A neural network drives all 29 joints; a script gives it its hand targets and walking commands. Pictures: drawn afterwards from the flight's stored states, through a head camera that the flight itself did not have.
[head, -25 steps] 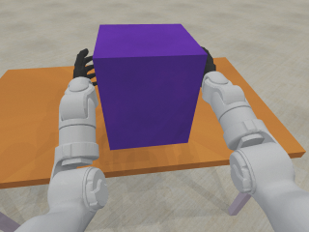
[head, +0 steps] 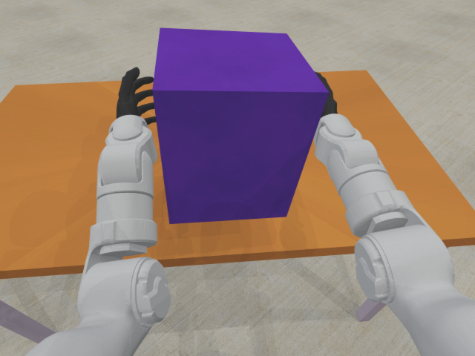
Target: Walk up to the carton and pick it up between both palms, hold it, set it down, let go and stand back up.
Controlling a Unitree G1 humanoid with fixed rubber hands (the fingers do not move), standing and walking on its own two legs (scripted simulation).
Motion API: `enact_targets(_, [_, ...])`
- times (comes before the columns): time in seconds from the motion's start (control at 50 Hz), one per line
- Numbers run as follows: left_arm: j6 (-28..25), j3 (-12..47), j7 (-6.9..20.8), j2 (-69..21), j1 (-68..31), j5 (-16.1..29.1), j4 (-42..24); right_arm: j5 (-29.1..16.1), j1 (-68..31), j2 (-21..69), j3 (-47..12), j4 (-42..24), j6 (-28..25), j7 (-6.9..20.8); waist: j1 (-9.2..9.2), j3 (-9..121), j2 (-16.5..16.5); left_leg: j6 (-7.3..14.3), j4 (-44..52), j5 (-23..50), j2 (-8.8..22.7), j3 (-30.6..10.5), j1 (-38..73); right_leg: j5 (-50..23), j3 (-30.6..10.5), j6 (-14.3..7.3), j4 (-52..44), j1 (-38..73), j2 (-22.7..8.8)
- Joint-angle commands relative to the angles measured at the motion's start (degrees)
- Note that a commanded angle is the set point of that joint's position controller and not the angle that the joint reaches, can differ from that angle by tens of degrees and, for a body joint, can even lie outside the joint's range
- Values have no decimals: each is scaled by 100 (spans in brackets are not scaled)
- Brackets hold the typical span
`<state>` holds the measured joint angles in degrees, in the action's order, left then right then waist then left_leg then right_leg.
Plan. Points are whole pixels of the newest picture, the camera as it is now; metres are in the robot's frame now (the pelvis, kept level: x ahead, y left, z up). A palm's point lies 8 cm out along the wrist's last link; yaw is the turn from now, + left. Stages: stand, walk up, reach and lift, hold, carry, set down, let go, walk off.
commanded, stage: set down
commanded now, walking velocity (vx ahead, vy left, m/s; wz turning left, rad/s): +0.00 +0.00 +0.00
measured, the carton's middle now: (227, 129) +0.45 +0.03 +0.17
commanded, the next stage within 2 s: none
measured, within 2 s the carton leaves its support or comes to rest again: neither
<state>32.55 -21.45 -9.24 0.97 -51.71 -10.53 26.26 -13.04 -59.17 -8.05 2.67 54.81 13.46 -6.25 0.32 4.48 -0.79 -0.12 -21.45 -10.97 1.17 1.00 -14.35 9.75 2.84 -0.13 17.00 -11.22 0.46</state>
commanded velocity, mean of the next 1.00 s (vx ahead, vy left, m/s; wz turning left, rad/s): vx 0.00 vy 0.00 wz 0.00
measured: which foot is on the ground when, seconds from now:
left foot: down 0.00-1.00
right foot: down 0.00-1.00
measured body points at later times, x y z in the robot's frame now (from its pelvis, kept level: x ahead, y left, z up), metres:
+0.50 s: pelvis +0.00 -0.01 +0.00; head +0.02 -0.01 +0.45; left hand +0.43 +0.17 +0.19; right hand +0.47 -0.13 +0.17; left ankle +0.00 +0.11 -0.75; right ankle -0.02 -0.12 -0.75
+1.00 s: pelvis +0.01 -0.02 +0.00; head +0.05 -0.02 +0.45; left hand +0.44 +0.17 +0.17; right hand +0.49 -0.13 +0.15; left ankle +0.00 +0.11 -0.75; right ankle -0.02 -0.12 -0.75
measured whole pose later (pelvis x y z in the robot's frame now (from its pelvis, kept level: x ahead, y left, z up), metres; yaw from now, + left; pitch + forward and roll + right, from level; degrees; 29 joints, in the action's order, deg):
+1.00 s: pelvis +0.01 -0.02 +0.00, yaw +0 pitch +6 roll -1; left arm 23.9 -28.0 -10.6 -7.3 -51.7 -14.3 29.0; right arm 1.8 -58.4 -8.6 13.9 60.0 4.0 1.8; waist 5.9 2.3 -0.8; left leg -1.4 -19.9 -11.1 2.4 1.0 -14.9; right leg 10.7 2.8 -1.5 16.9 -12.6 1.7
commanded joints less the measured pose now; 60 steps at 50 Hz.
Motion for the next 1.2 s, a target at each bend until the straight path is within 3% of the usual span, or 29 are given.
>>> enact_targets(0.0, [-241,2116,545,-3280,-3851,258,-385,-22,-4741,2453,-667,-1215,-648,1010,379,3572,-274,-695,-472,4064,79,-297,3128,-1251,384,-35,-221,-80,447])
enact_targets(0.22, [-357,1787,501,-3179,-3724,22,-88,296,-4687,2242,-337,-934,-837,1184,575,3521,-254,-663,-382,3912,114,-233,2961,-1031,422,-96,-234,-342,402])
enact_targets(0.52, [-702,1182,572,-2951,-3715,-339,415,1191,-4458,2274,482,-400,-1181,1446,760,3470,-71,-503,-156,3496,87,68,2310,-1166,453,-18,-148,-267,270])
enact_targets(0.72, [-1002,870,544,-2922,-3709,-543,482,1529,-4299,2429,734,-98,-1370,1585,928,3567,17,-427,-132,3665,84,235,2055,-1678,422,36,-42,-92,230])
enact_targets(1.18, [-1370,686,399,-3048,-3414,-708,417,2082,-4076,2400,1187,212,-1669,1773,1117,4229,81,-411,-304,4410,149,383,1953,-2448,405,49,92,-211,232])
